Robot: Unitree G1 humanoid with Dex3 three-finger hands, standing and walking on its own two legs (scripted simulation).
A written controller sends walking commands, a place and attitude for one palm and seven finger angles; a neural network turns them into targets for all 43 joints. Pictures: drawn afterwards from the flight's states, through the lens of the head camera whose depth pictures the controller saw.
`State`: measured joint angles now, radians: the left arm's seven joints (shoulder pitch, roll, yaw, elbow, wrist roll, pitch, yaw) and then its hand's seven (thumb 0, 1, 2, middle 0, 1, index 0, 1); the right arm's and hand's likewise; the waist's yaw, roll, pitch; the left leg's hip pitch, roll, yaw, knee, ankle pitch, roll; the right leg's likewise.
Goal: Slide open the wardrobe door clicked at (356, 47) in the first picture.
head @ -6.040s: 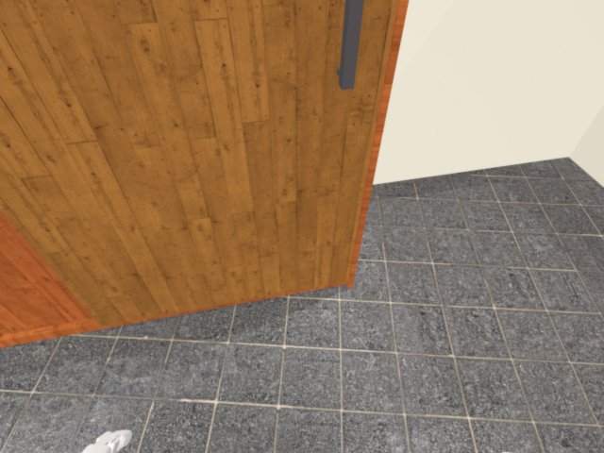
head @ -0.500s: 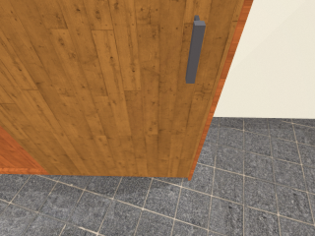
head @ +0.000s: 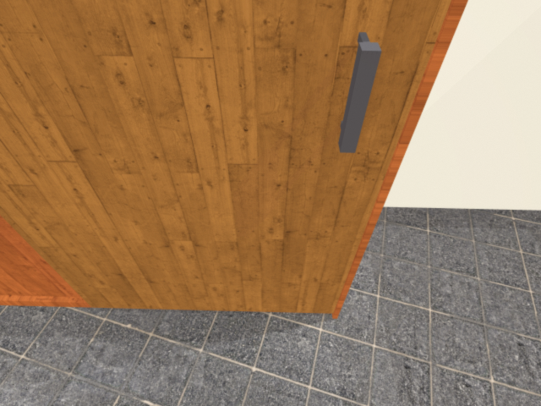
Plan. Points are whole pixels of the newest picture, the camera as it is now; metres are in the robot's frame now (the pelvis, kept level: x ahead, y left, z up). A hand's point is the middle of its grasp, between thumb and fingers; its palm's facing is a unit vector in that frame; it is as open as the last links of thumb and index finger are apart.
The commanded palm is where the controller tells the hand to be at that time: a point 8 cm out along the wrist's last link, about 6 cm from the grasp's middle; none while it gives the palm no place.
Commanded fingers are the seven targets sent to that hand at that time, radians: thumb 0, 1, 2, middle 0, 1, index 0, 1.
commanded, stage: come to a stop and stand still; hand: right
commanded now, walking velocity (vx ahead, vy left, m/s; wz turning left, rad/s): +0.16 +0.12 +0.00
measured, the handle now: (354, 95) +0.52 -0.09 +0.20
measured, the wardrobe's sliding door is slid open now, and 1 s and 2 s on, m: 0.00 0.00 0.00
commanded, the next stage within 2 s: none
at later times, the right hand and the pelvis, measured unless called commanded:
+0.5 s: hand out of the picture +0.05 -0.17 -0.18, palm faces +0.05 +0.98 -0.19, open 7.3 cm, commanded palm none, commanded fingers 0.00 -0.90 -0.90 0.20 0.30 0.20 0.30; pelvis +0.04 +0.00 +0.00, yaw -1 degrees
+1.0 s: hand out of the picture +0.07 -0.17 -0.17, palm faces +0.03 +0.97 -0.22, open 7.4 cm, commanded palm none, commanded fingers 0.00 -0.90 -0.90 0.20 0.30 0.20 0.30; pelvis +0.00 +0.03 -0.01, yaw -3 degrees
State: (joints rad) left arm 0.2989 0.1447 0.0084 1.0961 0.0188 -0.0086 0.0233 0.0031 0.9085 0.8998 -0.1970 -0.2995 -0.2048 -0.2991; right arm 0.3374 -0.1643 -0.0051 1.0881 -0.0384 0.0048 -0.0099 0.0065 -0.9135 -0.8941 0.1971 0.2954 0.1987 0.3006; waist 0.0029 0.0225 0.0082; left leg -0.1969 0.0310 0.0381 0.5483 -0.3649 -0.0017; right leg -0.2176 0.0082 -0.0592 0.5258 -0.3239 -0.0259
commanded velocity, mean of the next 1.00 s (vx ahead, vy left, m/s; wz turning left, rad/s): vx -0.04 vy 0.00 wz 0.00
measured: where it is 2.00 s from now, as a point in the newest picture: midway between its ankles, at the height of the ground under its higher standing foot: outside the picture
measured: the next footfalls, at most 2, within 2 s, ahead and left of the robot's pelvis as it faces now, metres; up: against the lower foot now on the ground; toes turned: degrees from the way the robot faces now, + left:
right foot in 0.26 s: +0.11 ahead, -0.07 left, +0.00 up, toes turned -4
left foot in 0.62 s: +0.07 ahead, +0.16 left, +0.00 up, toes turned +0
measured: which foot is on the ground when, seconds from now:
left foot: down 0.00-0.30, up 0.32-0.60, down 0.62-1.00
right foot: down 0.00-0.04, up 0.06-0.24, down 0.26-1.00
